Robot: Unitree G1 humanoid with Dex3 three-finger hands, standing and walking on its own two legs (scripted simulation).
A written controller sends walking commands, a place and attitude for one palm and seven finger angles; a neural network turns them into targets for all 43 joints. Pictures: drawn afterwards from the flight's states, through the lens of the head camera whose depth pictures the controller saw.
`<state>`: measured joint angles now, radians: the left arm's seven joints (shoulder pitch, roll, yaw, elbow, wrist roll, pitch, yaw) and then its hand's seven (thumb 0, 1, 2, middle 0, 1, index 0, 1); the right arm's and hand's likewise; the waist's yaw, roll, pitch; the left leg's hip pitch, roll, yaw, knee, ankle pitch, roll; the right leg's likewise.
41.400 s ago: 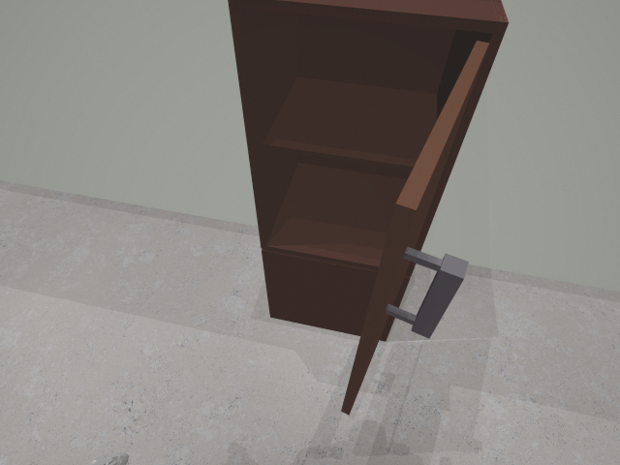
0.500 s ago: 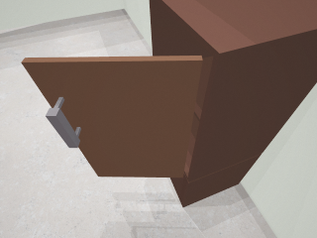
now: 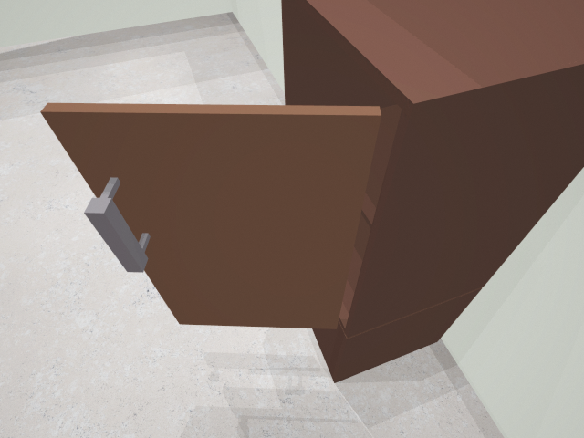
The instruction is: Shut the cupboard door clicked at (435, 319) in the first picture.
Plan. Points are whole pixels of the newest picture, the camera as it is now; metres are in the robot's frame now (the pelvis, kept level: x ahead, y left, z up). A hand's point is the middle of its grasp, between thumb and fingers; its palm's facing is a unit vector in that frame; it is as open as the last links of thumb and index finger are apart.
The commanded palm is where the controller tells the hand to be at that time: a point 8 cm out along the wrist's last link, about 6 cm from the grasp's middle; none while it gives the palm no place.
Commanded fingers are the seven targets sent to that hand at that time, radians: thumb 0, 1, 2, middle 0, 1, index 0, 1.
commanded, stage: look again from close up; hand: left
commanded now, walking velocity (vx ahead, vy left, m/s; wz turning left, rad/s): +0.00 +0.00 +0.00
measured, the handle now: (125, 226) +0.37 +0.27 +0.08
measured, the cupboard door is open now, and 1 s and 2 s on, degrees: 68 68 68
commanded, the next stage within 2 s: shuffle to correct the standing spot in 0.04 s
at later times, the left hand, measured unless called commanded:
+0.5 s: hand out of the picture +0.00 +0.21 -0.18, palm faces +0.05 -0.97 -0.24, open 7.4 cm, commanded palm none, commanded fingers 0.00 0.90 0.90 -0.20 -0.30 -0.20 -0.30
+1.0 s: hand out of the picture -0.06 +0.20 -0.18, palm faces -0.01 -0.98 -0.21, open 7.3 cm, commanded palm none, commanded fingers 0.00 0.90 0.90 -0.20 -0.30 -0.20 -0.30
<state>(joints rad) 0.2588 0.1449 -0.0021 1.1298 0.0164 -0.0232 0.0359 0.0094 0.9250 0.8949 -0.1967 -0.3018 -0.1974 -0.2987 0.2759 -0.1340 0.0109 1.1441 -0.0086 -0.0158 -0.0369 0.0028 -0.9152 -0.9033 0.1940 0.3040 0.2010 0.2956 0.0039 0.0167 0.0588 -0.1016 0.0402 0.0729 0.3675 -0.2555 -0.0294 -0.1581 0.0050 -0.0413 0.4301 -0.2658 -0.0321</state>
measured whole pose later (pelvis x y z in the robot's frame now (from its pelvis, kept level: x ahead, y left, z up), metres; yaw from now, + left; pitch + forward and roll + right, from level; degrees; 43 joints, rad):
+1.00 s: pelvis -0.06 +0.03 -0.01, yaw +0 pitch +0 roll -1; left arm 0.30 0.14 -0.02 1.08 0.02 -0.02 0.04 0.00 0.93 0.90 -0.20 -0.30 -0.20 -0.30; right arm 0.27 -0.17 0.00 1.07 -0.01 0.00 -0.01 0.00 -0.93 -0.90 0.20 0.30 0.20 0.30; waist -0.03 0.03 0.04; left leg -0.27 0.03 0.08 0.52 -0.24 0.02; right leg -0.13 0.03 -0.03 0.46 -0.32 -0.02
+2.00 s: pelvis -0.03 +0.05 +0.00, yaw +0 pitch +0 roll +0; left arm 0.28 0.19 -0.02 1.09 0.02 -0.01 0.04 0.00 0.91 0.90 -0.20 -0.30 -0.20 -0.30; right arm 0.19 -0.17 0.02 1.12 -0.01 -0.02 -0.03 0.00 -0.91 -0.90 0.20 0.30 0.20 0.30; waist 0.01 -0.03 0.04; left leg -0.20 -0.01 0.10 0.45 -0.26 0.04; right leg -0.08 -0.01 0.00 0.43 -0.35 0.00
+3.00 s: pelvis -0.07 +0.04 -0.08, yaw +5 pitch +11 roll -2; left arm 0.42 0.25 0.13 -0.09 -0.29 -0.36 -0.33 0.01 0.90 0.90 -0.63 -0.77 -0.63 -0.77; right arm 0.21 -0.23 0.04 0.53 0.04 -0.27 -0.05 0.01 -0.91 -0.90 0.20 0.30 0.20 0.30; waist 0.03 0.03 -0.12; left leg -0.81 -0.02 -0.04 1.11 -0.48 0.03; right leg -0.76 0.05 -0.13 1.04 -0.48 -0.07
